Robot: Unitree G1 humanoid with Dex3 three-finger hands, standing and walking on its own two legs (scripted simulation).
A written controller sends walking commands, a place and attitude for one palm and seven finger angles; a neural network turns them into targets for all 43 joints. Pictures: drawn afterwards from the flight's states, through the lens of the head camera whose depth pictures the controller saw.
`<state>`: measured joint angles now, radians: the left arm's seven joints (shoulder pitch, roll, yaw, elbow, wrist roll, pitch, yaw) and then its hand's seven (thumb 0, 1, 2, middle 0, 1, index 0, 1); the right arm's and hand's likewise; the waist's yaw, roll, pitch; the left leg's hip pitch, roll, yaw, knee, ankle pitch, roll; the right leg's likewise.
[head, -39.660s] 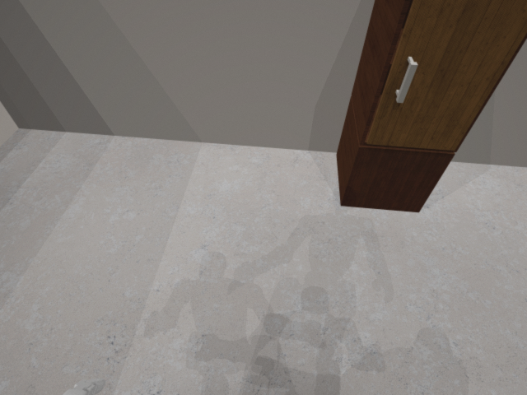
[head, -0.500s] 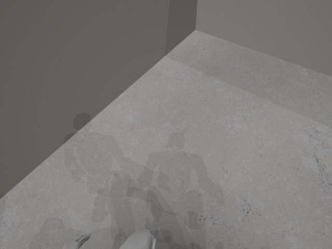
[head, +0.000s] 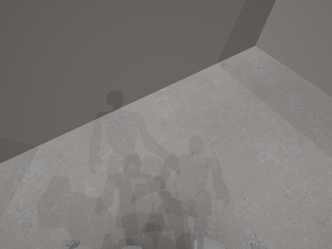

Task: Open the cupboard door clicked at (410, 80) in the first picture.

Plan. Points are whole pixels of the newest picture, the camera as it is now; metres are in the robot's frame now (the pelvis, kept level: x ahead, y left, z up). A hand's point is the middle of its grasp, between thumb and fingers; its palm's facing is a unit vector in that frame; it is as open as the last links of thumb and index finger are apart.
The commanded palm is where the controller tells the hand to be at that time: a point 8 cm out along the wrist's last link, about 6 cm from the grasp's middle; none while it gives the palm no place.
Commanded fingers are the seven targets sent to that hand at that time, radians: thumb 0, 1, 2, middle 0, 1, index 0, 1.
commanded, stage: turn to face it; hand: left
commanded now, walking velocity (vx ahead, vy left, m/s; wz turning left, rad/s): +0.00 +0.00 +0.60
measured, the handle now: out of the picture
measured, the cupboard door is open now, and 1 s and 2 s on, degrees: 50 50 50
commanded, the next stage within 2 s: none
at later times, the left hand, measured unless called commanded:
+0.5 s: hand out of the picture +0.01 +0.16 -0.16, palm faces +0.35 -0.90 -0.24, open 7.3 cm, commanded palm none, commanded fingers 0.00 0.90 0.90 -0.20 -0.30 -0.20 -0.30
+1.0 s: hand out of the picture +0.01 +0.17 -0.15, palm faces +0.57 -0.76 -0.30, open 7.4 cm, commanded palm none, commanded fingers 0.00 0.90 0.90 -0.20 -0.30 -0.20 -0.30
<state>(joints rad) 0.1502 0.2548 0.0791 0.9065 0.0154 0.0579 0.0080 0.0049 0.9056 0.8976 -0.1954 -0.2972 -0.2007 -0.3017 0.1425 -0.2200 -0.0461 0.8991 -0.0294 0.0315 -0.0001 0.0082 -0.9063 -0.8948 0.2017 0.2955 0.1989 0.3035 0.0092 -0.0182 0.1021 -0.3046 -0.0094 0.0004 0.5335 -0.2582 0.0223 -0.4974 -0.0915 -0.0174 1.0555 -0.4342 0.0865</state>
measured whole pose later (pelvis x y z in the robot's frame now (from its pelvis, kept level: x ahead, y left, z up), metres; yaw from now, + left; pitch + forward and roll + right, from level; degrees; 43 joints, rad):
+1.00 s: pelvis +0.03 -0.07 -0.01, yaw +36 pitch +1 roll +0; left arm 0.13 0.21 0.05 0.86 0.02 0.01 0.01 0.00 0.90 0.90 -0.20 -0.30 -0.20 -0.30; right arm 0.17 -0.25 -0.08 0.93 -0.02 0.07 0.01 0.01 -0.90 -0.89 0.20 0.30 0.20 0.30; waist -0.02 0.05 0.10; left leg -0.42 -0.05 -0.12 0.79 -0.44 -0.03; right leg -0.30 -0.03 -0.06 0.60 -0.32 0.01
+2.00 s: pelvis +0.07 -0.07 +0.00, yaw +75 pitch +0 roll +2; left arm 0.22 0.18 0.05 0.90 0.03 0.01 0.02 0.00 0.91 0.90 -0.20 -0.30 -0.21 -0.30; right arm 0.12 -0.24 -0.07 0.95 -0.02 0.08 0.03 0.01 -0.91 -0.90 0.20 0.29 0.19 0.30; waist 0.00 -0.03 0.12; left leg -0.39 0.01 0.06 0.82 -0.46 -0.05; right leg -0.20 -0.15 -0.23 0.54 -0.33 0.01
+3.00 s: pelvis +0.02 +0.00 -0.01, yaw +94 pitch +1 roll +1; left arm 0.45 0.17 0.06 1.13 0.03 -0.02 0.00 0.00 0.90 0.90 -0.20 -0.30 -0.20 -0.30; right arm 0.11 -0.22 -0.05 0.98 -0.03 0.00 0.04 0.01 -0.91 -0.90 0.20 0.29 0.19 0.30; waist 0.07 -0.04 0.07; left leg -0.35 0.03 0.11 0.56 -0.25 0.01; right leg -0.07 -0.20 -0.20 0.54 -0.43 0.09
